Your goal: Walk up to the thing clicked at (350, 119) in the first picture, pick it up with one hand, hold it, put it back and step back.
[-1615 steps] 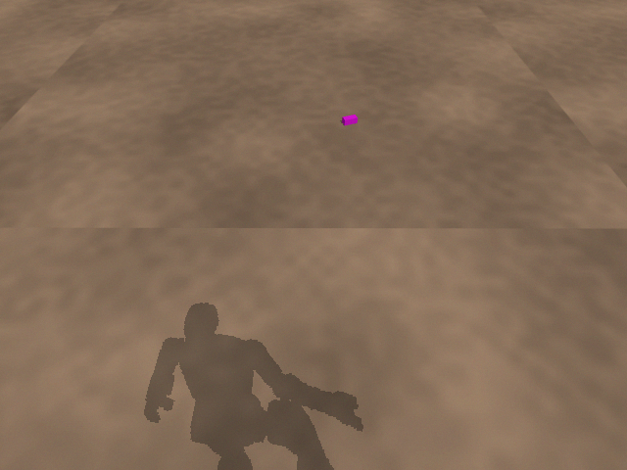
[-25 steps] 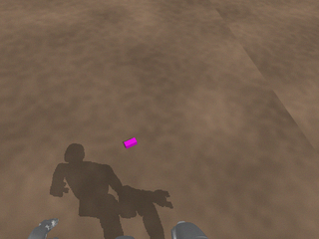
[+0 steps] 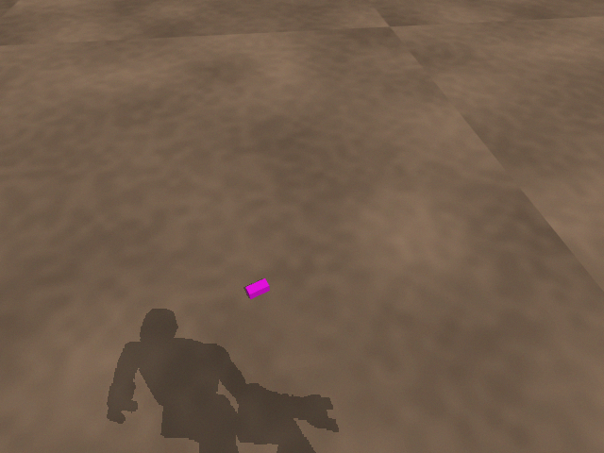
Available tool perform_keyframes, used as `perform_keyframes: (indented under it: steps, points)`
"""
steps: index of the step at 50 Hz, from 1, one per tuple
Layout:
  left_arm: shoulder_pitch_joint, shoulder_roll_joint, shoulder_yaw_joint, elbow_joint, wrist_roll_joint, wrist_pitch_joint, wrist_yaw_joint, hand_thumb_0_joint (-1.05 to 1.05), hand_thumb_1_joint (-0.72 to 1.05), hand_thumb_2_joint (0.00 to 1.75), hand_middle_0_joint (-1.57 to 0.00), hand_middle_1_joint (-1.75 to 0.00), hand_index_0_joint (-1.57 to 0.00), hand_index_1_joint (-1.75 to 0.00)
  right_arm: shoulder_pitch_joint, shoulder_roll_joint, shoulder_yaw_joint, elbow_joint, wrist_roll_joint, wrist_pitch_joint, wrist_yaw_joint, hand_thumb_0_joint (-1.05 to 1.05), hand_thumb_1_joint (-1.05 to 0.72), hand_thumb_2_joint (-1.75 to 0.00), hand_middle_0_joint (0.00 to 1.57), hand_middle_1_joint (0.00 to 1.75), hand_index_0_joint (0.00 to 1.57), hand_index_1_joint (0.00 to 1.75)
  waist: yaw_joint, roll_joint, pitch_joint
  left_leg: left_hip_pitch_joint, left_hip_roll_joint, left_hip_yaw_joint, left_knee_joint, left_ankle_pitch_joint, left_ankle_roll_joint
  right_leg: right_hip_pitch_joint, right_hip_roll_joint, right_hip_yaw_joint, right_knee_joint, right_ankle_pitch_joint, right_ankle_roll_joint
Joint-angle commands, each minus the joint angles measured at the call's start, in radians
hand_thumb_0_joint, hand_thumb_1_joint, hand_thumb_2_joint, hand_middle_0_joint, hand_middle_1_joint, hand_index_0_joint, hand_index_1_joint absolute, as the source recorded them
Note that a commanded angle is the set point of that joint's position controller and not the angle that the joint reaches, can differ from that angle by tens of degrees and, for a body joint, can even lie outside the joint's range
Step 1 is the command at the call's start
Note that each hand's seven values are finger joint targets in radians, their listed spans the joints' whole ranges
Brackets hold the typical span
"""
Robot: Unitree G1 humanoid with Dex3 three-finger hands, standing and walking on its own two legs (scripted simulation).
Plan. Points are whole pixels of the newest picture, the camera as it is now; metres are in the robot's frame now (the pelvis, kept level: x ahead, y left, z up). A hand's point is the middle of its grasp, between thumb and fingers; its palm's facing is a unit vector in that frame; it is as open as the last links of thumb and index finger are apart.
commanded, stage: walk up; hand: left
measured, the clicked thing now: (257, 288) +0.81 +0.21 -0.75
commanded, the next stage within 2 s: stand in 0.28 s
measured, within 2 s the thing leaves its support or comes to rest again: neither
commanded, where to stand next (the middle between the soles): +0.42 -0.02 m, yaw -1 degrees
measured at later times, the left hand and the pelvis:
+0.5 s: hand out of the picture +0.10 +0.25 -0.14, palm faces -0.01 -0.94 -0.34, open 7.4 cm; pelvis +0.00 -0.01 +0.01, yaw +0 degrees
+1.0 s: hand out of the picture +0.05 +0.25 -0.14, palm faces -0.05 -0.94 -0.34, open 7.4 cm; pelvis -0.02 +0.00 +0.02, yaw -1 degrees
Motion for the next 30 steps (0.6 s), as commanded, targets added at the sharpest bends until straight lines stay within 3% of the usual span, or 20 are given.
perform_keyframes:
  steps: [1,2,4,7,10,13,14,18,23,24,30]
  points:
    - [-0.034,0.184,0.037,-0.051,-0.01,-0.051,0.017,0.0,0.9,0.9,-0.2,-0.3,-0.2,-0.3,-0.114,-0.23,-0.039,-0.088,0.005,-0.038,-0.018,0.0,-0.9,-0.9,0.2,0.3,0.2,0.3,0.024,0.113,-0.072,-0.027,0.17,-0.192,-0.18,0.072,0.076,0.08,-0.021,0.044,-0.174,0.122,-0.032]
    - [-0.032,0.202,0.041,-0.039,-0.01,-0.056,0.019,0.0,0.9,0.9,-0.2,-0.3,-0.2,-0.3,-0.11,-0.215,-0.031,-0.076,0.01,-0.037,-0.019,0.0,-0.9,-0.9,0.2,0.3,0.2,0.3,0.022,0.11,-0.086,-0.038,0.132,-0.147,-0.143,0.129,0.047,0.12,-0.046,0.08,-0.204,0.185,-0.042]
    - [-0.058,0.233,0.044,-0.035,-0.007,-0.058,0.02,0.0,0.9,0.9,-0.2,-0.3,-0.2,-0.3,-0.097,-0.201,-0.027,-0.065,0.011,-0.035,-0.02,0.0,-0.9,-0.9,0.2,0.3,0.2,0.3,0.0,0.05,-0.096,-0.014,0.091,-0.088,-0.101,0.142,0.031,0.115,-0.092,0.114,-0.21,0.25,-0.061]
    - [-0.107,0.216,0.034,-0.028,-0.011,-0.051,0.021,0.0,0.9,0.9,-0.2,-0.3,-0.2,-0.3,-0.107,-0.201,-0.026,-0.042,0.009,-0.036,-0.021,0.0,-0.9,-0.9,0.2,0.3,0.2,0.3,-0.005,0.042,-0.067,0.013,0.113,-0.108,-0.13,0.163,0.041,0.071,-0.073,0.072,-0.197,0.265,-0.05]
    - [-0.121,0.205,0.032,-0.012,-0.012,-0.05,0.021,0.0,0.9,0.9,-0.2,-0.3,-0.2,-0.3,-0.114,-0.197,-0.025,-0.025,0.008,-0.037,-0.022,0.0,-0.9,-0.9,0.2,0.3,0.2,0.3,-0.003,0.019,-0.1,0.027,0.128,-0.109,-0.13,0.242,0.053,0.115,-0.066,0.054,-0.203,0.293,-0.042]
    - [-0.127,0.204,0.033,0.009,-0.012,-0.05,0.023,0.0,0.9,0.9,-0.2,-0.3,-0.2,-0.3,-0.136,-0.188,-0.024,-0.019,0.01,-0.035,-0.023,0.0,-0.9,-0.9,0.2,0.3,0.2,0.3,-0.001,0.015,-0.105,0.033,0.115,-0.089,-0.111,0.289,0.047,0.137,-0.072,0.051,-0.211,0.349,-0.038]
    - [-0.138,0.188,0.01,0.025,-0.017,-0.049,0.022,0.0,0.9,0.9,-0.2,-0.3,-0.2,-0.3,-0.133,-0.192,-0.015,-0.006,0.016,-0.035,-0.026,0.0,-0.9,-0.9,0.2,0.3,0.2,0.3,-0.019,0.024,-0.111,0.118,0.132,-0.095,-0.145,0.407,0.037,0.102,-0.095,0.079,-0.213,0.472,-0.028]
    - [-0.156,0.191,0.005,0.041,-0.018,-0.044,0.026,0.0,0.9,0.9,-0.2,-0.3,-0.2,-0.3,-0.147,-0.2,-0.013,0.017,0.019,-0.03,-0.03,0.0,-0.9,-0.9,0.2,0.3,0.2,0.3,-0.023,0.02,-0.152,0.182,0.145,-0.086,-0.157,0.477,0.032,0.138,-0.086,0.058,-0.233,0.507,-0.011]
    - [-0.176,0.189,-0.003,0.066,-0.013,-0.042,0.022,0.0,0.9,0.9,-0.2,-0.3,-0.2,-0.3,-0.196,-0.196,-0.008,0.031,0.022,-0.022,-0.025,0.0,-0.9,-0.9,0.2,0.3,0.2,0.3,-0.023,0.014,-0.112,0.178,0.139,-0.08,-0.211,0.32,0.02,0.108,-0.086,0.067,-0.3,0.384,-0.008]
    - [-0.186,0.193,-0.003,0.07,-0.013,-0.041,0.021,0.0,0.9,0.9,-0.2,-0.3,-0.2,-0.3,-0.188,-0.192,-0.004,0.038,0.021,-0.021,-0.024,0.0,-0.9,-0.9,0.2,0.3,0.2,0.3,-0.027,0.01,-0.09,0.15,0.138,-0.083,-0.234,0.258,0.017,0.104,-0.085,0.072,-0.311,0.318,-0.009]
    - [-0.185,0.189,-0.011,0.086,-0.01,-0.045,0.019,0.0,0.9,0.9,-0.2,-0.3,-0.2,-0.3,-0.206,-0.207,-0.004,0.059,0.019,-0.022,-0.019,0.0,-0.9,-0.9,0.2,0.3,0.2,0.3,-0.025,0.023,-0.094,0.148,0.138,-0.082,-0.252,0.212,0.016,0.107,-0.092,0.078,-0.339,0.295,-0.006]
